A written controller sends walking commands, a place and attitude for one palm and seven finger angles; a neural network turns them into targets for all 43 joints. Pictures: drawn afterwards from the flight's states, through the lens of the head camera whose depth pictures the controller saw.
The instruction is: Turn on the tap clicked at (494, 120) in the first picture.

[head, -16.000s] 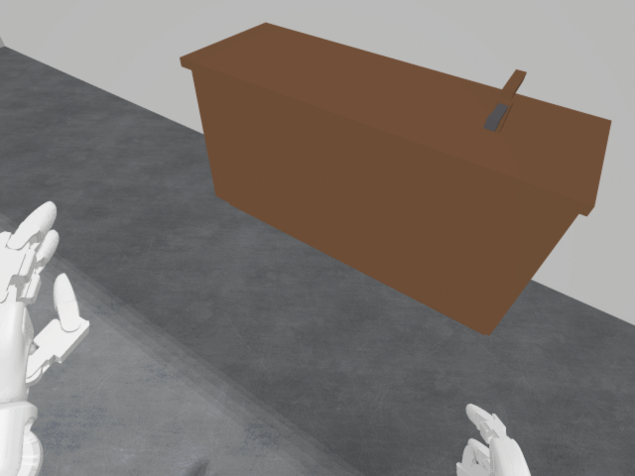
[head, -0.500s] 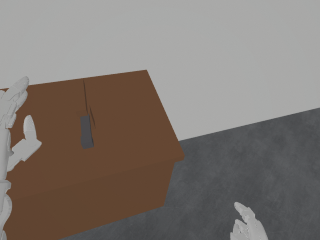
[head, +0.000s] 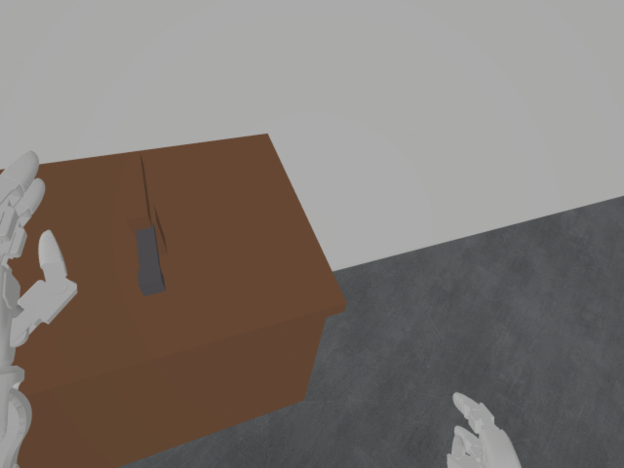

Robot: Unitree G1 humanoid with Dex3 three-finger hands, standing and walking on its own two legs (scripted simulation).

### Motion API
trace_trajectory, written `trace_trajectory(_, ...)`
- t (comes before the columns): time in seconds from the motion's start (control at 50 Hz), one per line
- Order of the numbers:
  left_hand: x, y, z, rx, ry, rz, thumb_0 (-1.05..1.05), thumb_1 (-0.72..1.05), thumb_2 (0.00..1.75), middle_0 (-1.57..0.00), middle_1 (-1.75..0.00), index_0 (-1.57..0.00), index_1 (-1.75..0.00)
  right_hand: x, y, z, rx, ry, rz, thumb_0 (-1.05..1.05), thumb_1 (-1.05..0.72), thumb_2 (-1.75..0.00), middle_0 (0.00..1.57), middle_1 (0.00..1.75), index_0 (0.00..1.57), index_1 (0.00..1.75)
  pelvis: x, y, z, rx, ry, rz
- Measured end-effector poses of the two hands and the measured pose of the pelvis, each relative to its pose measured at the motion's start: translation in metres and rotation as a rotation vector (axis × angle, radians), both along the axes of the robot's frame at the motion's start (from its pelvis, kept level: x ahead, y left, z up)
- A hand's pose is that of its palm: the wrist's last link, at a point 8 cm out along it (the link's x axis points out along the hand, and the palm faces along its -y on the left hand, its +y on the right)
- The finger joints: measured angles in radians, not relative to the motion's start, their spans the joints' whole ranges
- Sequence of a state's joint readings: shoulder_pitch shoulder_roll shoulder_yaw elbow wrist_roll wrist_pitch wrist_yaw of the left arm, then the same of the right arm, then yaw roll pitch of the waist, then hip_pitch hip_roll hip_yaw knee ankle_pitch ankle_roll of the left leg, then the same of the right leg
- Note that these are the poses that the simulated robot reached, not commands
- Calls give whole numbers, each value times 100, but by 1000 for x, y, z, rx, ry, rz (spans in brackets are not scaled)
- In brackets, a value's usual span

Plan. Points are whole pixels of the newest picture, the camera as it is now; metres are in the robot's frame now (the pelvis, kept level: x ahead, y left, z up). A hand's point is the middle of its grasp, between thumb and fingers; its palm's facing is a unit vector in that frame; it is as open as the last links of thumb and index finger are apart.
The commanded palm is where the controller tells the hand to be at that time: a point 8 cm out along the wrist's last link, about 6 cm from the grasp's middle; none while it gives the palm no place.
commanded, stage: shuffle to correct the standing spot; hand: left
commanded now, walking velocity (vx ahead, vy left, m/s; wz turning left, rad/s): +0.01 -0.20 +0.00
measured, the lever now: (151, 280) +0.33 +0.25 +0.02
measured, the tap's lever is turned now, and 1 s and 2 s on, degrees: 0 0 0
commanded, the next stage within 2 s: come to a stop and stand still in 1.34 s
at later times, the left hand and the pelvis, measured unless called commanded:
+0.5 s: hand (123, 314) +0.21 +0.20 +0.16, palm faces +0.37 -0.86 -0.35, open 7.4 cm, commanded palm +0.15 +0.23 +0.17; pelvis -0.01 -0.05 +0.00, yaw +0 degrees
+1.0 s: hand (183, 295) +0.24 +0.16 +0.16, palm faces +0.31 -0.86 -0.40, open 7.4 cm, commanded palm +0.17 +0.20 +0.17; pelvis +0.01 -0.08 -0.01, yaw +1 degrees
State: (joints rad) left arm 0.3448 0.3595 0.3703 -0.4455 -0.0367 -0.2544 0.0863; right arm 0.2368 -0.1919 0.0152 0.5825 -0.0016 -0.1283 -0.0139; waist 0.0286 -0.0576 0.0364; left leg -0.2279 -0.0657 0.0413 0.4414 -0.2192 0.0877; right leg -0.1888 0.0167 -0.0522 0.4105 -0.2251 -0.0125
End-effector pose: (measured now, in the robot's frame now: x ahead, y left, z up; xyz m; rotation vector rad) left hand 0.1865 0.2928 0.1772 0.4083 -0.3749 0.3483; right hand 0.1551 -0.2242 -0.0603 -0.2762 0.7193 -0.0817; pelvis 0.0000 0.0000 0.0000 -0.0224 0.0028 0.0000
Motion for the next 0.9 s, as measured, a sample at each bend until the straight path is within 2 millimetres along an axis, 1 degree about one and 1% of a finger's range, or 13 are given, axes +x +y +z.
trace_trajectory(0.12, 8, -11, 0, 24, 38, -45, 1, 89, 90, -21, -31, -20, -30, 13, 3, 3, 35, -30, -4, 1, -91, -90, 21, 30, 20, 30, 1, -5, 0, -1, 2, -5)
trace_trajectory(0.22, 5, -19, -2, 36, 79, -50, 1, 89, 90, -21, -31, -21, -30, 16, -2, 4, 52, -41, -5, 1, -90, -90, 21, 30, 20, 30, -1, -14, -1, -2, -1, -8)
trace_trajectory(0.38, -12, -37, -3, 13, 99, -22, 1, 89, 90, -21, -31, -21, -30, 6, -26, -1, 39, -12, -4, 1, -90, -90, 21, 30, 20, 30, -7, -33, -1, 1, -5, 4)
trace_trajectory(0.48, -16, -48, -5, -6, 102, 6, 1, 89, 90, -21, -31, -21, -30, 1, -44, -5, 30, 0, -16, 1, -90, -90, 21, 30, 20, 30, -8, -46, -2, 5, -7, 3)
trace_trajectory(0.6, -8, -67, -6, -28, 90, -7, 1, 89, 90, -21, -31, -20, -30, -2, -66, -9, 27, -4, -45, 1, -91, -90, 21, 30, 20, 30, -5, -60, -5, 3, -4, 1)
trace_trajectory(0.7, 2, -79, -7, -33, 79, -40, 1, 89, 90, -21, -31, -21, -30, -3, -79, -12, 20, -1, -78, 1, -91, -90, 21, 30, 20, 29, 2, -67, -9, 0, -1, 4)
trace_trajectory(0.8, 12, -82, -6, -3, 90, -49, 1, 89, 90, -21, -31, -21, -30, -1, -86, -14, 11, 16, -95, 1, -91, -90, 20, 30, 20, 29, 10, -71, -9, 13, -1, -2)
trace_trajectory(0.9, 17, -85, -3, 40, 113, -46, 1, 89, 90, -21, -31, -21, -30, 5, -87, -17, 25, 26, -86, 1, -91, -90, 20, 30, 20, 29, 12, -76, -9, 12, 2, 1)
